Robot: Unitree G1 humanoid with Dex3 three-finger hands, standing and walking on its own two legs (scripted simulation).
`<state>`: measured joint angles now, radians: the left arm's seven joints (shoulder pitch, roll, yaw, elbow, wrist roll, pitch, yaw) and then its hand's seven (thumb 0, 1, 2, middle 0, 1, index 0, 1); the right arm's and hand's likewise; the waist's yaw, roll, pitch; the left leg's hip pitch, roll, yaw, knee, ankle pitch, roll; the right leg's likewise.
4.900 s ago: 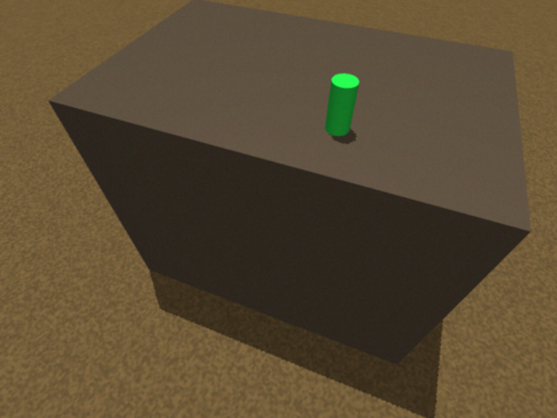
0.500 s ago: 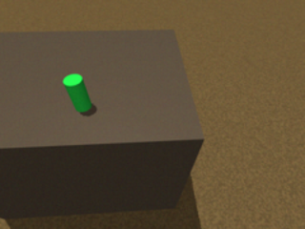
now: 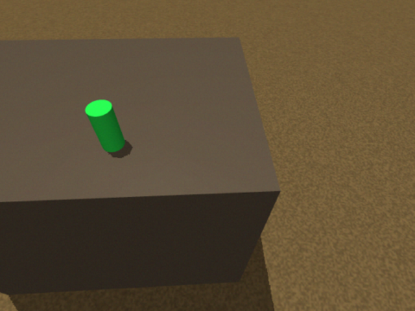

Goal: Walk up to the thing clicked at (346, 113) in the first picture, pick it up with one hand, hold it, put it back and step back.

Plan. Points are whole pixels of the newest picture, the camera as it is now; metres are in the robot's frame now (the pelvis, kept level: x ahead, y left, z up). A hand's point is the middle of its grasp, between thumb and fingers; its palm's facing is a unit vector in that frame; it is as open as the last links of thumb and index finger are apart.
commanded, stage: stand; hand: left
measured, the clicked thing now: (106, 127) +0.47 +0.22 +0.07
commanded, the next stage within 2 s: rise first in 0.80 s
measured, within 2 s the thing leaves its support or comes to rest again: neither
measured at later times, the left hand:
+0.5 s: hand out of the picture +0.07 +0.25 -0.15, palm faces -0.05 -0.94 -0.35, open 7.4 cm
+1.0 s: hand out of the picture +0.09 +0.24 -0.15, palm faces +0.05 -0.94 -0.33, open 8.0 cm
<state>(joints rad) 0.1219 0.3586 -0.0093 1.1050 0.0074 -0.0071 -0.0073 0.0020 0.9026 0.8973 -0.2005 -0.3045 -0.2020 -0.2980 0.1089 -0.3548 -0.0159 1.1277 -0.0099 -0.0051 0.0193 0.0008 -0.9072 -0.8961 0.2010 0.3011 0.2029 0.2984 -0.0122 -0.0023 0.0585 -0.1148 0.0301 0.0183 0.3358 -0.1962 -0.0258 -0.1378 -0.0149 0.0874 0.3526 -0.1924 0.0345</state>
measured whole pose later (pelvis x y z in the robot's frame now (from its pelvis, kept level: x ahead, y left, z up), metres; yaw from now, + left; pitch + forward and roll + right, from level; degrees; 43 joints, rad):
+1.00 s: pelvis -0.02 +0.00 +0.00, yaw +1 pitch -1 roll +0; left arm 0.12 0.33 0.00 0.97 -0.06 -0.05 0.02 0.01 0.83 0.83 -0.16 -0.24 -0.16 -0.24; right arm 0.13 -0.34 -0.01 0.98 0.07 -0.07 -0.02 0.01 -0.84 -0.83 0.15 0.24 0.16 0.24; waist -0.02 0.00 0.09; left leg -0.18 0.03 0.00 0.41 -0.21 -0.03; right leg -0.19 -0.01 0.07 0.41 -0.20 0.03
